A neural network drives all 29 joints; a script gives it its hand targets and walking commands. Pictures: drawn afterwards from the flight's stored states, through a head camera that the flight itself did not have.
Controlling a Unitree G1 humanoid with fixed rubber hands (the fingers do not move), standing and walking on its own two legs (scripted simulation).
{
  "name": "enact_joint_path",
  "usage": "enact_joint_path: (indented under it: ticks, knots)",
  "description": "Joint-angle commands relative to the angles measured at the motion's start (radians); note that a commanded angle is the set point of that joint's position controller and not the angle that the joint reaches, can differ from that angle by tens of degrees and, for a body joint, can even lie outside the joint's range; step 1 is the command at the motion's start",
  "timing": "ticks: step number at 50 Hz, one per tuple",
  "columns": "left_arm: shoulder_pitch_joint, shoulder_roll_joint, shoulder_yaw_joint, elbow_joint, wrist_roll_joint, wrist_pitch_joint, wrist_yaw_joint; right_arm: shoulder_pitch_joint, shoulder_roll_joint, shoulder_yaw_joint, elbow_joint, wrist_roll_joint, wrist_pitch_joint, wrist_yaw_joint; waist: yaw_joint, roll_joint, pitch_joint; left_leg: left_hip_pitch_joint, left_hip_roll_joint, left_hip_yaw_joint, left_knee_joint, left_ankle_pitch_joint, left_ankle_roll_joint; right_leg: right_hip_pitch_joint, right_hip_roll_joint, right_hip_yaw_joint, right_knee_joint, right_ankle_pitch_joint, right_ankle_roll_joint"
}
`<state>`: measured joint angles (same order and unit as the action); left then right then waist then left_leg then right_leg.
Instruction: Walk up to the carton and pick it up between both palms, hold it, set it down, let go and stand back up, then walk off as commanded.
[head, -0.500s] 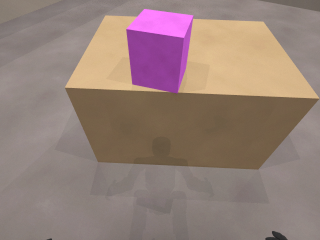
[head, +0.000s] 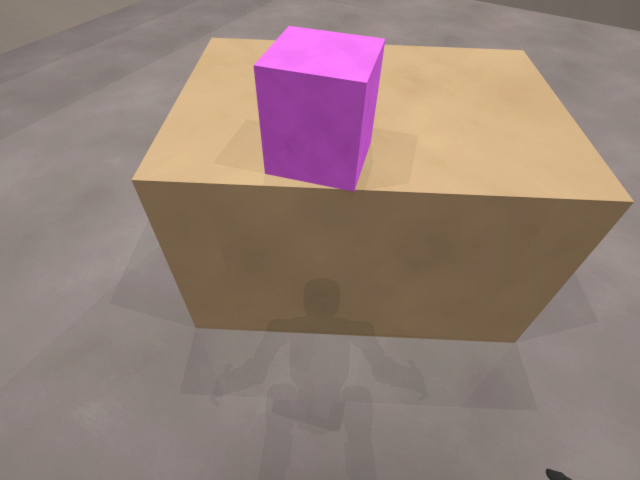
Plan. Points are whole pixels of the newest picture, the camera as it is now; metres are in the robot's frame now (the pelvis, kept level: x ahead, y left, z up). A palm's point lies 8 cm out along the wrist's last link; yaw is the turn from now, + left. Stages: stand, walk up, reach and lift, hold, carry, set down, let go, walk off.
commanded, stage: stand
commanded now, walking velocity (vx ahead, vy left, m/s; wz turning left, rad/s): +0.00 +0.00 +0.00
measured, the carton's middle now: (321, 109) +0.83 +0.02 +0.03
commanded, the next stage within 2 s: none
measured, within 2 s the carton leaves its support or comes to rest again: neither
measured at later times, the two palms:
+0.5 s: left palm out of the picture +0.06 +0.31 -0.10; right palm out of the picture +0.09 -0.31 -0.09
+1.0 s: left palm out of the picture +0.06 +0.31 -0.10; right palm out of the picture +0.09 -0.31 -0.09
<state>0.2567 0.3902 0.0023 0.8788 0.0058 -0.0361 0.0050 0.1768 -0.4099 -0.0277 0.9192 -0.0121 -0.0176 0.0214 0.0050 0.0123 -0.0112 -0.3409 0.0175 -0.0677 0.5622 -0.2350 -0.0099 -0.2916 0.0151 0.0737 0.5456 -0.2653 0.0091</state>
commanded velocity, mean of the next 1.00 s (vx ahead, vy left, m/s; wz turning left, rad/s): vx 0.00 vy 0.00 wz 0.00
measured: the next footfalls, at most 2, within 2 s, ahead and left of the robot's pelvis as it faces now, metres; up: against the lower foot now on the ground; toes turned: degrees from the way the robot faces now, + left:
none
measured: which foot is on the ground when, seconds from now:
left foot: down 0.00-1.00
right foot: down 0.00-1.00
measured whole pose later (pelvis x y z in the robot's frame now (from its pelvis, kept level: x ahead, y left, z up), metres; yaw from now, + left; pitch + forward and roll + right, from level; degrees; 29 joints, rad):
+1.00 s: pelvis +0.00 +0.00 +0.00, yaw +0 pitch +1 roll -1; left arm 0.26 0.39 0.00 0.92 0.01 -0.03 0.00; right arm 0.17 -0.41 -0.03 0.96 -0.01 -0.02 0.02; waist 0.01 0.01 -0.02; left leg -0.34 0.02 -0.07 0.53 -0.21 -0.01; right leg -0.28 0.01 0.07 0.49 -0.23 0.01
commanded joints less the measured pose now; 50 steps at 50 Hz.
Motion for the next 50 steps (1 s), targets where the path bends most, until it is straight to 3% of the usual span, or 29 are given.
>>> enact_joint_path:
  ticks: [1,3,4,8,9,10,11,12,13,15,18,20,21,23,24,29,30,31,32,33,34,35,37,38,44,45,46,47,50]
  knots:
    - [-0.063,0.177,0.044,0.002,0.001,-0.015,-0.004,-0.049,-0.187,-0.029,0.003,0.005,-0.031,-0.013,-0.011,-0.036,-0.077,0.160,0.087,-0.053,-0.122,0.071,0.050,0.052,-0.114,0.104,-0.135,0.149,-0.047]
    - [-0.099,0.175,0.040,-0.014,-0.005,-0.015,-0.007,-0.057,-0.180,-0.030,0.001,0.003,-0.028,-0.013,0.003,-0.062,-0.053,0.126,0.087,-0.061,-0.149,0.033,0.052,0.050,-0.112,0.094,-0.127,0.091,-0.054]
    - [-0.079,0.189,0.045,0.004,-0.007,-0.017,-0.007,-0.070,-0.175,-0.021,0.002,0.005,-0.030,-0.010,-0.005,-0.030,-0.064,0.140,0.093,-0.066,-0.173,0.017,0.047,0.043,-0.102,0.077,-0.118,0.096,-0.052]
    - [-0.092,0.189,0.047,-0.001,0.000,-0.014,0.001,-0.062,-0.171,-0.020,0.016,0.006,-0.024,-0.012,-0.006,-0.031,-0.037,0.142,0.084,-0.053,-0.150,0.049,0.044,0.033,-0.117,0.117,-0.163,0.072,-0.055]
    - [-0.082,0.194,0.047,-0.001,0.004,-0.015,-0.004,-0.058,-0.155,-0.024,0.017,0.005,-0.026,-0.010,-0.011,-0.086,-0.054,0.159,0.089,-0.062,-0.156,0.037,0.046,0.036,-0.113,0.095,-0.167,0.048,-0.050]
    - [-0.080,0.189,0.048,0.008,0.007,-0.017,-0.006,-0.058,-0.180,-0.026,0.017,0.005,-0.024,-0.014,-0.002,-0.050,-0.058,0.155,0.080,-0.048,-0.137,0.057,0.049,0.037,-0.119,0.112,-0.176,0.078,-0.051]
    - [-0.093,0.194,0.043,0.016,0.002,-0.017,-0.006,-0.059,-0.158,-0.022,0.013,0.007,-0.027,-0.005,-0.020,-0.054,-0.074,0.161,0.081,-0.042,-0.138,0.025,0.046,0.036,-0.122,0.119,-0.170,0.087,-0.045]
    - [-0.100,0.193,0.045,0.011,0.000,-0.016,-0.005,-0.064,-0.167,-0.021,0.009,0.001,-0.026,-0.006,-0.008,-0.096,-0.056,0.151,0.084,-0.053,-0.151,0.037,0.041,0.033,-0.111,0.094,-0.163,0.058,-0.046]
    - [-0.088,0.199,0.046,0.018,0.003,-0.015,-0.008,-0.051,-0.158,-0.017,0.015,0.002,-0.027,-0.008,-0.009,-0.046,-0.039,0.132,0.089,-0.061,-0.159,0.038,0.046,0.036,-0.114,0.098,-0.149,0.084,-0.048]
    - [-0.077,0.176,0.047,0.025,-0.002,-0.010,-0.004,-0.089,-0.199,-0.034,0.003,-0.002,-0.028,-0.012,-0.006,-0.031,-0.068,0.145,0.094,-0.067,-0.160,0.037,0.053,0.051,-0.107,0.093,-0.157,0.104,-0.050]
    - [-0.075,0.181,0.044,0.015,-0.001,-0.018,-0.004,-0.060,-0.189,-0.029,0.019,0.001,-0.022,-0.009,-0.012,-0.026,-0.081,0.155,0.083,-0.058,-0.146,0.037,0.050,0.041,-0.108,0.097,-0.157,0.093,-0.050]
    - [-0.075,0.199,0.052,0.019,0.004,-0.018,-0.006,-0.038,-0.169,-0.020,0.031,0.003,-0.016,-0.011,-0.007,-0.078,-0.022,0.123,0.084,-0.068,-0.174,0.026,0.048,0.033,-0.105,0.096,-0.163,0.039,-0.044]
    - [-0.069,0.177,0.044,0.022,-0.001,-0.013,-0.004,-0.054,-0.197,-0.027,0.026,-0.002,-0.018,-0.012,-0.003,-0.046,-0.049,0.130,0.086,-0.057,-0.156,0.013,0.050,0.047,-0.112,0.100,-0.163,0.085,-0.050]
    - [-0.085,0.186,0.045,0.015,-0.001,-0.019,-0.007,-0.038,-0.166,-0.017,0.030,0.003,-0.024,-0.011,-0.011,-0.080,-0.072,0.162,0.093,-0.061,-0.154,0.092,0.042,0.044,-0.112,0.095,-0.152,0.092,-0.040]
    - [-0.091,0.184,0.048,0.013,-0.002,-0.017,-0.002,-0.066,-0.167,-0.015,0.020,0.000,-0.026,-0.012,-0.001,-0.037,-0.018,0.126,0.092,-0.069,-0.155,0.083,0.050,0.031,-0.105,0.091,-0.156,0.099,-0.046]
    - [-0.085,0.206,0.048,0.016,0.004,-0.015,0.001,-0.061,-0.174,-0.021,0.036,-0.006,-0.019,-0.009,-0.009,-0.065,-0.051,0.132,0.095,-0.068,-0.176,-0.028,0.057,0.038,-0.122,0.115,-0.167,0.046,-0.053]
    - [-0.100,0.185,0.047,0.020,0.005,-0.015,-0.005,-0.050,-0.177,-0.020,0.026,0.003,-0.022,-0.005,-0.021,-0.029,-0.032,0.147,0.076,-0.052,-0.158,-0.019,0.041,0.007,-0.109,0.105,-0.169,0.023,-0.052]
    - [-0.092,0.202,0.049,0.019,0.008,-0.017,-0.004,-0.057,-0.162,-0.024,0.020,0.000,-0.019,-0.003,-0.022,-0.063,-0.010,0.139,0.082,-0.052,-0.162,0.010,0.046,0.001,-0.105,0.095,-0.166,0.048,-0.050]
    - [-0.074,0.172,0.040,0.020,-0.003,-0.015,-0.007,-0.069,-0.186,-0.025,0.028,0.000,-0.018,-0.005,0.004,-0.066,-0.076,0.165,0.094,-0.061,-0.166,0.013,0.050,0.041,-0.107,0.086,-0.170,0.062,-0.046]
    - [-0.068,0.177,0.039,0.022,-0.002,-0.017,-0.003,-0.049,-0.183,-0.027,0.035,0.003,-0.017,-0.007,-0.010,-0.030,-0.032,0.133,0.079,-0.060,-0.167,0.014,0.048,0.032,-0.106,0.104,-0.162,0.074,-0.044]
    - [-0.067,0.184,0.043,0.036,0.001,-0.015,-0.007,-0.062,-0.170,-0.021,0.039,0.001,-0.020,-0.010,-0.001,-0.058,-0.023,0.140,0.091,-0.069,-0.171,0.042,0.050,0.025,-0.109,0.104,-0.179,0.047,-0.042]
    - [-0.067,0.201,0.050,0.039,0.000,-0.013,-0.006,-0.040,-0.173,-0.020,0.038,-0.003,-0.019,-0.010,-0.019,-0.075,-0.062,0.163,0.089,-0.060,-0.166,0.017,0.045,0.041,-0.103,0.094,-0.178,0.056,-0.039]
    - [-0.073,0.204,0.051,0.032,0.008,-0.013,-0.004,-0.037,-0.156,-0.014,0.042,-0.001,-0.025,-0.013,-0.003,-0.021,-0.051,0.127,0.093,-0.064,-0.163,0.040,0.048,0.062,-0.113,0.093,-0.153,0.097,-0.042]
    - [-0.087,0.195,0.043,0.030,0.004,-0.019,-0.001,-0.034,-0.144,-0.007,0.033,0.001,-0.024,-0.009,-0.026,-0.025,-0.043,0.153,0.091,-0.057,-0.158,0.089,0.041,0.016,-0.119,0.107,-0.162,0.098,-0.048]
    - [-0.077,0.182,0.040,0.025,-0.002,-0.010,-0.002,-0.077,-0.182,-0.025,0.034,0.000,-0.016,-0.008,-0.004,-0.053,-0.069,0.134,0.105,-0.075,-0.181,-0.003,0.049,0.049,-0.113,0.086,-0.150,0.057,-0.046]
    - [-0.060,0.165,0.038,0.025,-0.003,-0.010,-0.006,-0.070,-0.193,-0.029,0.039,-0.004,-0.020,-0.014,0.014,-0.010,-0.030,0.112,0.099,-0.080,-0.186,-0.010,0.049,0.050,-0.103,0.083,-0.156,0.052,-0.039]
    - [-0.072,0.200,0.041,0.036,0.005,-0.012,0.000,-0.060,-0.146,-0.012,0.034,0.003,-0.022,-0.010,-0.014,-0.056,-0.008,0.133,0.091,-0.071,-0.176,0.019,0.045,0.023,-0.115,0.103,-0.184,0.047,-0.047]
    - [-0.068,0.178,0.039,0.024,-0.002,-0.017,-0.006,-0.073,-0.165,-0.022,0.035,0.000,-0.020,-0.016,0.004,-0.063,-0.066,0.163,0.093,-0.061,-0.156,0.059,0.052,0.051,-0.118,0.098,-0.182,0.093,-0.046]
    - [-0.099,0.203,0.050,0.019,0.004,-0.015,0.001,-0.059,-0.164,-0.020,0.032,0.007,-0.020,-0.017,-0.017,-0.058,-0.074,0.179,0.088,-0.044,-0.153,0.097,0.047,0.057,-0.115,0.091,-0.163,0.142,-0.042]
